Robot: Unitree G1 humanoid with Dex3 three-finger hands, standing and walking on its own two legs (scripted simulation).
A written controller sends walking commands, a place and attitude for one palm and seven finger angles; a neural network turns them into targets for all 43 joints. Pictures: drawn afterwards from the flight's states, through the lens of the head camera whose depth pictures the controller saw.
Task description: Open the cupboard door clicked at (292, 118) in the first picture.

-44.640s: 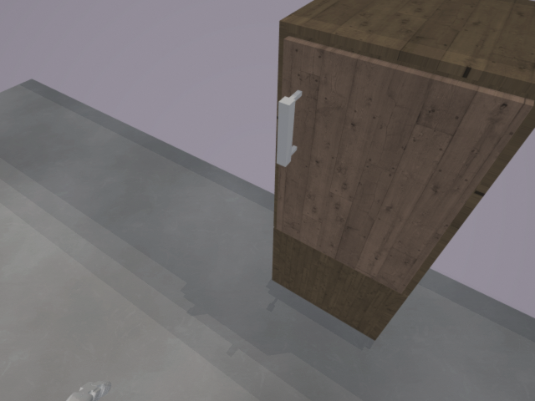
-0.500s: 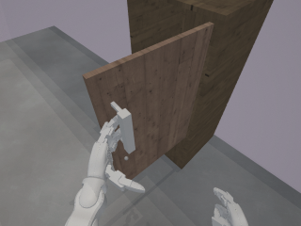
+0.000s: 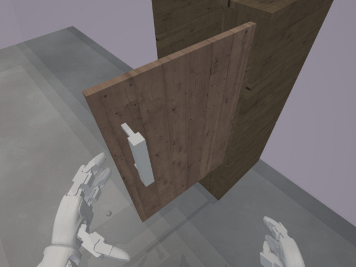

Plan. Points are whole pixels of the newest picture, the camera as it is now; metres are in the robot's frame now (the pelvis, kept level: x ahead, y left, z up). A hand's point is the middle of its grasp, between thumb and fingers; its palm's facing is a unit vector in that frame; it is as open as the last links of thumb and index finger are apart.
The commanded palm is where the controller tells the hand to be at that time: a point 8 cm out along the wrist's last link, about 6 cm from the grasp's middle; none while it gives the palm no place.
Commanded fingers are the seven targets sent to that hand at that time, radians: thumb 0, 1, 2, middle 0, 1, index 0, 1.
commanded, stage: slide the hand sideways off the handle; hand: left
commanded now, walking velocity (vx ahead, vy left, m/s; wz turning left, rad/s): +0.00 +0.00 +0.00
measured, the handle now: (137, 155) +0.33 +0.12 +0.09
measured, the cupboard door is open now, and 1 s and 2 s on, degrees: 85 85 85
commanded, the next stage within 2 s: draw the hand back to the body in 0.16 s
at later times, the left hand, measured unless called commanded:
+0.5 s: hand (88, 213) +0.19 +0.18 +0.11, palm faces +0.00 -1.00 -0.07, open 16.3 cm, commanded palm +0.16 +0.24 +0.11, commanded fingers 0.00 -0.50 0.30 -0.15 -0.30 -0.15 -0.30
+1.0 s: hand (40, 210) +0.18 +0.24 +0.14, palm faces +0.27 -0.91 -0.32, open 14.5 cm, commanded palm +0.14 +0.29 +0.16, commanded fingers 0.00 0.13 0.57 -0.17 -0.30 -0.17 -0.30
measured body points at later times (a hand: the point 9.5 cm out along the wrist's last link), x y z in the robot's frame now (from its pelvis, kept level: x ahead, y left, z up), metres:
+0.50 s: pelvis +0.00 +0.01 +0.00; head +0.01 -0.01 +0.45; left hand +0.19 +0.23 +0.11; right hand +0.18 -0.21 -0.07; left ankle +0.00 +0.12 -0.70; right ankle -0.01 -0.09 -0.70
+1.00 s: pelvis +0.00 +0.03 +0.03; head -0.01 +0.02 +0.48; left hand +0.16 +0.28 +0.16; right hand +0.18 -0.19 -0.04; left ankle +0.00 +0.12 -0.70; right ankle -0.01 -0.09 -0.70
